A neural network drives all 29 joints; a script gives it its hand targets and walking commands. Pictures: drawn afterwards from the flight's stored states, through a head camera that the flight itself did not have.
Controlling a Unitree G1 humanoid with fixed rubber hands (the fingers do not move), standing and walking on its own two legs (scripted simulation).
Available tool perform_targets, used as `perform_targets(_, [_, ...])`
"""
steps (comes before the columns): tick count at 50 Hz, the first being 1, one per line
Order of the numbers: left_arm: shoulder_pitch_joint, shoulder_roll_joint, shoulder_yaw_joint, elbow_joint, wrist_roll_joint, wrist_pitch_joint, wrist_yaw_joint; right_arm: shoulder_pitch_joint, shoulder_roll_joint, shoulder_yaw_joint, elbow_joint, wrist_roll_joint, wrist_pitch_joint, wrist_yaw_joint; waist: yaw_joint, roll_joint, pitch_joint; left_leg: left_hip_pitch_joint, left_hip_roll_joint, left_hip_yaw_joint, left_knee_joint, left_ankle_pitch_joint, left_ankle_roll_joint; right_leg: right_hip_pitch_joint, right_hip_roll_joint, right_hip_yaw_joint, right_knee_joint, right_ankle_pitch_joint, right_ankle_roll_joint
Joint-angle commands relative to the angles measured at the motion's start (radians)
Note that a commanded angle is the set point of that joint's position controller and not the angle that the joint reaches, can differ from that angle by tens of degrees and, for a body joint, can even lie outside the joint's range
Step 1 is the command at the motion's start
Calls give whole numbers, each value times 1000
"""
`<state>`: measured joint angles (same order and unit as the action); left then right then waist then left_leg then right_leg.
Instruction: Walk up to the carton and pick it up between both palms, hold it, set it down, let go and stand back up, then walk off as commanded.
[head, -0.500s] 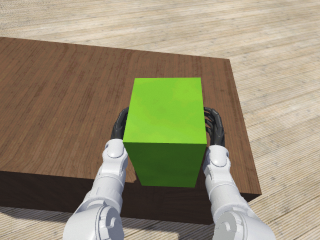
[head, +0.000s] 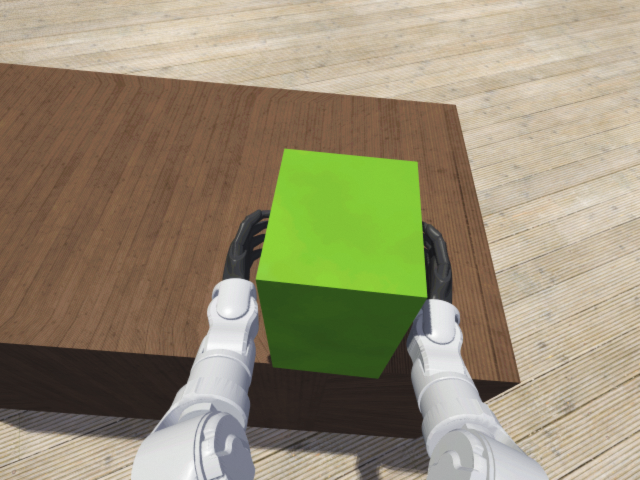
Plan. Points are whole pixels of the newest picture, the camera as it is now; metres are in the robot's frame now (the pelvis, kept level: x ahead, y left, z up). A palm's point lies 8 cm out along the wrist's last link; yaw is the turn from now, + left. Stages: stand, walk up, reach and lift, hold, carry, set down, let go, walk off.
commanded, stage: set down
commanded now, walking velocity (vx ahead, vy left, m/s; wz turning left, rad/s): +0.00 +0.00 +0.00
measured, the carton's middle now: (336, 276) +0.39 -0.01 -0.01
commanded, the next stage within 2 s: none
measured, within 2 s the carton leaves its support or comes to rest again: rests again in 0.22 s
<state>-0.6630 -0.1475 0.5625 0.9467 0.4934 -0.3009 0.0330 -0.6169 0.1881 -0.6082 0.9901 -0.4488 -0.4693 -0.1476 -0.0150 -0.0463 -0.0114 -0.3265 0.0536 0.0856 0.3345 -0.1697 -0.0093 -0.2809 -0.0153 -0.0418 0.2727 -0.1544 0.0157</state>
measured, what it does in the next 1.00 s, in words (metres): stands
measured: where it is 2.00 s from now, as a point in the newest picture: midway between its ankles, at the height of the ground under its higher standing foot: outside the picture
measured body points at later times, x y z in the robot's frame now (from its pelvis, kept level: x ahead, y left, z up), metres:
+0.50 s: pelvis -0.01 +0.00 +0.00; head +0.08 +0.03 +0.44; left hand +0.40 +0.12 +0.01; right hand +0.38 -0.14 +0.01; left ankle -0.01 +0.12 -0.75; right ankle -0.02 -0.13 -0.75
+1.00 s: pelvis -0.02 +0.02 -0.02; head +0.06 +0.01 +0.42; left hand +0.41 +0.18 +0.00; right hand +0.40 -0.13 -0.01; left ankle -0.01 +0.12 -0.75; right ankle -0.02 -0.13 -0.75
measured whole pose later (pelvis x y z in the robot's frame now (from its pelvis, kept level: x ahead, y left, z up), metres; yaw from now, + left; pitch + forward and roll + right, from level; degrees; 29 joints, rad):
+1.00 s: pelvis -0.02 +0.02 -0.02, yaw -2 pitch +20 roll -3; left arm -0.78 0.10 0.20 1.26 0.04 -0.42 0.09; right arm -0.77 -0.06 -0.10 1.32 0.09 -0.47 -0.15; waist 0.02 0.05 -0.20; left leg -0.70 0.08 0.07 0.63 -0.28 0.01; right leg -0.63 0.00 -0.03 0.51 -0.22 0.04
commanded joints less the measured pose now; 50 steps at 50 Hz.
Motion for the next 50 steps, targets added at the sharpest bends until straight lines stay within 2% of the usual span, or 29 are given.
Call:
perform_targets(1, [-398, -361, -181, 41, 68, -21, -109, -343, 527, 351, 110, -94, -7, 139, 68, 40, -429, 36, -52, 68, -18, 290, 20, 392, 0, -21, 94, 527, 28])
perform_targets(2, [-397, -369, -175, 38, 68, -24, -107, -377, 513, 351, 87, -90, -20, 138, 89, 46, -425, 39, -52, 59, -15, 297, 17, 391, 0, -18, 92, 532, 28])
perform_targets(3, [-404, -351, -180, 65, 62, -25, -111, -361, 501, 337, 104, -95, -14, 137, 71, 33, -409, 23, -49, 59, -25, 274, 16, 401, 3, -24, 86, 494, 19])
perform_targets(5, [-402, -349, -187, 47, 54, -29, -102, -378, 504, 333, 88, -95, -23, 139, 78, 32, -427, 34, -48, 61, -2, 308, 9, 353, 17, -36, 91, 471, 17])
perform_targets(7, [-417, -366, -200, 14, 64, -36, -87, -397, 483, 317, 92, -91, -36, 141, 82, 79, -449, 73, -44, 62, 12, 346, -3, 290, 24, -40, 77, 413, 1])
perform_targets(10, [-383, -362, -189, 40, 53, -31, -82, -363, 453, 310, 95, -92, -18, 145, 95, 59, -433, 95, -35, 63, 7, 352, 1, 262, 33, -47, 65, 372, -1])
perform_targets(11, [-375, -349, -198, 65, 41, -31, -82, -365, 458, 308, 94, -85, -22, 146, 76, 45, -438, 99, -32, 58, 12, 351, 5, 260, 36, -52, 63, 382, 2])
perform_targets(13, [-381, -358, -216, 32, 57, -35, -68, -370, 458, 307, 116, -86, -24, 150, 77, 90, -456, 98, -34, 55, 13, 355, -8, 234, 34, -56, 68, 352, -4])
perform_targets(16, [-377, -323, -177, 52, 52, -48, -62, -377, 434, 302, 86, -75, -27, 143, 103, 49, -475, 74, -30, 57, 32, 349, 5, 227, 32, -40, 74, 350, -13])
perform_targets(18, [-373, -244, -184, 52, 42, -45, -44, -346, 308, 247, 139, -65, -19, 128, 58, 82, -468, 85, -38, 56, 27, 336, -9, 219, 38, -35, 73, 340, -12])
perform_targets(20, [-370, -167, -132, 58, 40, -33, -27, -340, 241, 227, 149, -37, 8, 118, 86, 71, -417, 59, -41, 67, 20, 272, 0, 224, 34, -24, 70, 293, -5])
perform_targets(21, [-393, -178, -148, 19, 25, -37, -29, -342, 255, 209, 154, -48, 14, 114, 69, 73, -409, 69, -36, 51, 18, 273, -1, 198, 33, -37, 76, 269, -6])
perform_targets(22, [-394, -163, -135, 34, 31, -38, -20, -362, 254, 216, 126, -50, 10, 105, 81, 49, -448, 65, -38, 52, 28, 288, 5, 206, 36, -32, 72, 273, -8])
perform_targets(23, [-409, -129, -147, 32, 11, -48, -13, -372, 207, 210, 122, -30, 0, 100, 70, 49, -444, 56, -41, 58, 41, 308, 0, 199, 34, -30, 82, 300, -7])
perform_targets(25, [-395, -58, -121, 73, -5, -48, -10, -362, 167, 232, 106, 11, 6, 81, 99, 26, -473, 3, -51, 64, 44, 269, 17, 252, 26, -6, 96, 351, 1])
perform_targets(26, [-387, -12, -125, 68, -25, -53, -3, -355, 107, 233, 106, 37, 7, 71, 77, 35, -505, -3, -51, 61, 44, 284, 15, 271, 28, -2, 111, 397, 0])
perform_targets(30, [-469, 111, -169, 59, -138, -70, 59, -430, -8, 297, 133, 174, 22, 31, 73, 74, -562, -77, -56, 52, 80, 210, 2, 229, 30, 20, 155, 341, 0])
perform_targets(31, [-448, 86, -168, 96, -155, -71, 57, -435, 26, 342, 138, 202, 25, 29, 97, 49, -548, -87, -51, 45, 97, 229, 11, 203, 35, 28, 164, 349, 0])
perform_targets(32, [-467, 174, -189, 101, -198, -85, 81, -440, -84, 359, 118, 257, 19, 20, 96, 72, -685, -100, -51, 46, 118, 262, 3, 216, 43, 39, 187, 406, -7])
perform_targets(33, [-494, 168, -235, 102, -238, -89, 89, -466, -99, 370, 137, 291, 21, 8, 65, 80, -690, -66, -52, 32, 133, 279, -11, 169, 54, 31, 185, 394, -9])
perform_targets(34, [-510, 237, -230, 89, -258, -100, 105, -467, -165, 381, 161, 334, 18, 5, 72, 115, -771, -72, -51, 33, 167, 333, -19, 157, 50, 41, 210, 427, -16])
perform_targets(37, [-543, 261, -249, 119, -318, -132, 115, -501, -200, 432, 181, 404, 14, 0, 65, 108, -796, -58, -48, 23, 216, 368, -38, 104, 59, 28, 245, 440, -11])
perform_targets(40, [-517, 275, -308, 219, -393, -145, 89, -525, -222, 474, 173, 467, 18, -10, 49, 72, -807, -80, -52, 19, 247, 367, -45, 83, 52, 39, 262, 470, 1])
perform_targets(41, [-509, 292, -323, 196, -400, -150, 83, -512, -260, 461, 185, 474, 7, -17, 15, 86, -857, -75, -50, 7, 270, 420, -50, 97, 58, 38, 281, 522, -8])
perform_targets(44, [-514, 281, -366, 164, -432, -155, 72, -498, -292, 459, 260, 512, -12, -16, -9, 166, -877, 75, -25, -19, 319, 598, -84, -75, 81, -2, 268, 478, -18])
perform_targets(46, [-554, 298, -373, 259, -463, -158, 66, -578, -320, 464, 255, 520, -8, -3, -1, 112, -852, 57, -25, -32, 332, 559, -81, -150, 82, -10, 256, 390, -33])
perform_targets(48, [-319, 285, -377, 196, -462, -138, 36, -379, -306, 569, 191, 577, -57, -2, 29, 98, -816, 132, -29, -38, 338, 706, -83, -29, 88, -1, 272, 554, -15])
perform_targets(49, [-384, 307, -362, 260, -476, -151, 31, -452, -321, 552, 202, 549, -50, 0, 36, 54, -821, 56, -31, -30, 336, 622, -67, -48, 81, 2, 280, 495, -11])
perform_targets(50, [-444, 334, -367, 207, -479, -155, 27, -473, -337, 522, 201, 542, -54, -5, 0, 73, -841, 68, -33, -31, 336, 622, -74, -54, 79, -11, 277, 474, -8])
